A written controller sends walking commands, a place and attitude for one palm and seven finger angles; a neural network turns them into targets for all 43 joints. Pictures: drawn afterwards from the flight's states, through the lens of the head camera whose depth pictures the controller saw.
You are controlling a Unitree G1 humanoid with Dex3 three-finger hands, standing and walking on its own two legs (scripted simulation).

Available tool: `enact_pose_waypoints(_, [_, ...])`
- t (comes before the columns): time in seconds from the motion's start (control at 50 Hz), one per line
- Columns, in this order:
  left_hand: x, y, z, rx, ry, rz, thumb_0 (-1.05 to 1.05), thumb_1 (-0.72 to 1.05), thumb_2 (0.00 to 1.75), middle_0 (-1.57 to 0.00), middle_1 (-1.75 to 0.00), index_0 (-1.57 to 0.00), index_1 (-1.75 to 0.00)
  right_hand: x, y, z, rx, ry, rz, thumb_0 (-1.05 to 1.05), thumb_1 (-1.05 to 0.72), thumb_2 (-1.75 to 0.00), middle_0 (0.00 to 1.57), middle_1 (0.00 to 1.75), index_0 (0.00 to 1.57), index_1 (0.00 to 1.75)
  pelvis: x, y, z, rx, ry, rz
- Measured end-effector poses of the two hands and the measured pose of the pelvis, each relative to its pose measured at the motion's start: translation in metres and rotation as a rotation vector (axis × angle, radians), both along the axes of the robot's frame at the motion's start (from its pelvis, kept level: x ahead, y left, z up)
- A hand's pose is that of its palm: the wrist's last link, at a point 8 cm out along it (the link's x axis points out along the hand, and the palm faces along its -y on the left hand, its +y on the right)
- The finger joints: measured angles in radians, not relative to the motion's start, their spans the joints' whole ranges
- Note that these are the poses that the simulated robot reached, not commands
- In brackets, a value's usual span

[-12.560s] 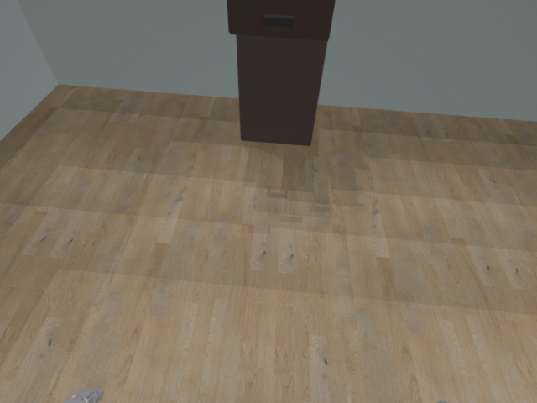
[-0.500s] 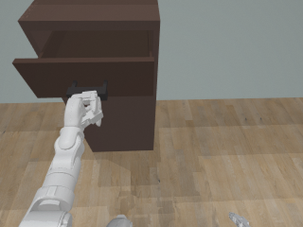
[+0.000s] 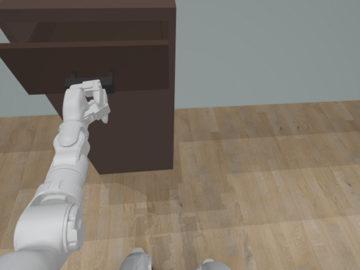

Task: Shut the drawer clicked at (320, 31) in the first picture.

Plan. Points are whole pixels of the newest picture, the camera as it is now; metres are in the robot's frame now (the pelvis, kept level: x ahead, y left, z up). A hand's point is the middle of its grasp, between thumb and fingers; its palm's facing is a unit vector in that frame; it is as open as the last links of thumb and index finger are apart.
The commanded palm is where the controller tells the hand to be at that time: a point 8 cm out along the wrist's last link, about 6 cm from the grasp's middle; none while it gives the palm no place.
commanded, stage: push the drawer shut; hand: left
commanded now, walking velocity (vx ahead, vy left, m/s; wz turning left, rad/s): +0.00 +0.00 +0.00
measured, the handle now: (91, 79) +0.54 +0.20 +0.09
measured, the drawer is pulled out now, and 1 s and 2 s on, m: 0.10 0.00 0.00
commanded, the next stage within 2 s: pull the fist back off the drawer in 1.14 s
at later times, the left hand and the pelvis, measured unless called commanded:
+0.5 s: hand (107, 88) +0.51 +0.16 +0.09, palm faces +0.06 -1.00 -0.02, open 3.1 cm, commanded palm +0.50 +0.20 +0.09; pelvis +0.00 +0.01 -0.01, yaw -1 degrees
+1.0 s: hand (107, 73) +0.56 +0.16 +0.09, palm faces +0.06 -1.00 -0.02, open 3.2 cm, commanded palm +0.56 +0.20 +0.09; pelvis +0.00 +0.01 -0.02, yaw -2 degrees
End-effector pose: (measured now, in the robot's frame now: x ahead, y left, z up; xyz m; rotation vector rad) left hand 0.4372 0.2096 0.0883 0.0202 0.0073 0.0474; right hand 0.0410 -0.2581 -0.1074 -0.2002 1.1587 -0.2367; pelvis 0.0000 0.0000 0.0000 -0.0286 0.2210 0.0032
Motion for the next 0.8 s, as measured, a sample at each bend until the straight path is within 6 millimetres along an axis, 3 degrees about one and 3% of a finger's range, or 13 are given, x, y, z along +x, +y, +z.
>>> enact_pose_waypoints(0.26, [0.026,-0.001,0.002,-0.004,0.001,0.006,0.00,0.76,0.91,-1.40,-1.60,-1.40,-1.60,-0.033,0.001,-0.003,-0.003,0.088,-0.044,0.01,-0.91,-0.90,0.20,0.30,0.20,0.30,0.000,0.002,-0.004,-0.006,0.035,-0.010])
enact_pose_waypoints(0.8, [0.083,0.001,0.007,-0.005,0.020,0.021,0.04,0.76,0.91,-1.40,-1.60,-1.40,-1.60,-0.076,0.012,-0.004,-0.022,0.222,-0.081,0.00,-0.91,-0.90,0.20,0.30,0.20,0.30,0.001,0.010,-0.015,-0.030,0.123,-0.015])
